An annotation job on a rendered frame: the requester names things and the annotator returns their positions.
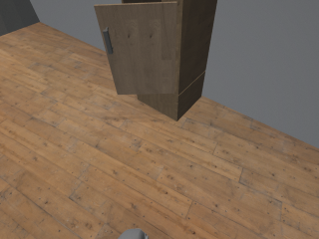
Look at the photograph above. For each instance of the cupboard door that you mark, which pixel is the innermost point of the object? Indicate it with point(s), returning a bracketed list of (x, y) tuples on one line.
[(143, 37)]

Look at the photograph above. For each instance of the robot left thigh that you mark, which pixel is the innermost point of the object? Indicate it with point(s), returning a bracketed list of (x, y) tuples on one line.
[(134, 234)]

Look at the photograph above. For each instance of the handle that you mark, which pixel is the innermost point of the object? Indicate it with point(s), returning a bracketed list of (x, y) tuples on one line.
[(108, 41)]

